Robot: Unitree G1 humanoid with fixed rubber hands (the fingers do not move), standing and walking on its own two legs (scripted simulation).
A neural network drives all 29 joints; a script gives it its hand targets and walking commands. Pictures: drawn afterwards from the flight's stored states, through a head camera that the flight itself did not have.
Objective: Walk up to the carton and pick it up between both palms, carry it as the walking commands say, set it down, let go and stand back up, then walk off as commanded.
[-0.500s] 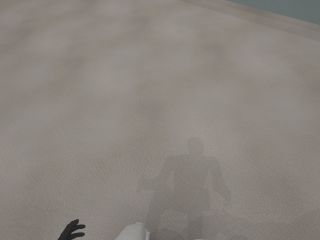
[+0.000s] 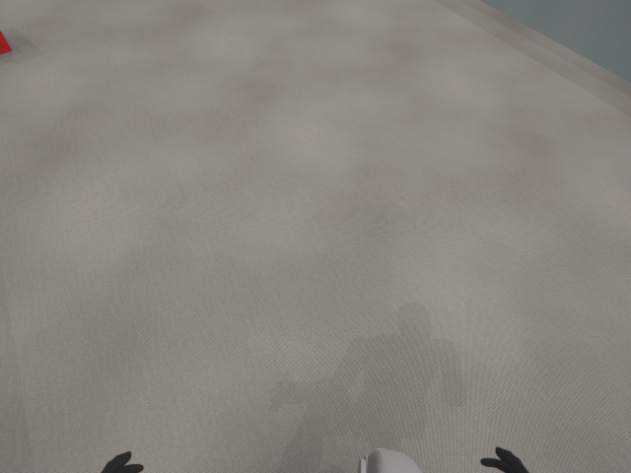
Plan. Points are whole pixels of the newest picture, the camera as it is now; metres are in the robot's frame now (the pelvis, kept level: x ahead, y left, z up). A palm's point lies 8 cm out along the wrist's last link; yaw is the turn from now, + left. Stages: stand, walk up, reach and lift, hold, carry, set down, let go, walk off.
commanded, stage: walk up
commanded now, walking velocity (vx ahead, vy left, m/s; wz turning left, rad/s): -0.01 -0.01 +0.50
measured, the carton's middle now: out of the picture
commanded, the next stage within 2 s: none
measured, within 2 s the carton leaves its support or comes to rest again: neither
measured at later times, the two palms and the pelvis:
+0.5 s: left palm out of the picture -0.05 +0.22 -0.11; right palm out of the picture +0.11 -0.28 -0.12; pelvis -0.03 -0.05 +0.01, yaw +16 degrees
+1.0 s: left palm out of the picture +0.03 +0.17 -0.13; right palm (503, 384) +0.27 -0.29 -0.15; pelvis +0.11 -0.08 -0.02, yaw +32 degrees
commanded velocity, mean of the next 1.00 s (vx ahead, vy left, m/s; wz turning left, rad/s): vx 0.19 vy -0.10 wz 0.49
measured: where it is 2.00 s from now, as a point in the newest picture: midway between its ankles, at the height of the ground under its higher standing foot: (239, 371)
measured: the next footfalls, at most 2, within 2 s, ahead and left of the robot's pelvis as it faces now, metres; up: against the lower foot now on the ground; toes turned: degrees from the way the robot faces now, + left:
right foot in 0.26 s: +0.03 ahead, -0.14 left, +0.00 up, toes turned +4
left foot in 0.58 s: -0.03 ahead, +0.06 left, +0.00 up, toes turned +25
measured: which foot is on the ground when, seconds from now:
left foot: down 0.00-0.26, up 0.28-0.56, down 0.58-0.94, up 0.96-1.00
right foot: up 0.00-0.24, down 0.26-0.58, up 0.60-0.92, down 0.94-1.00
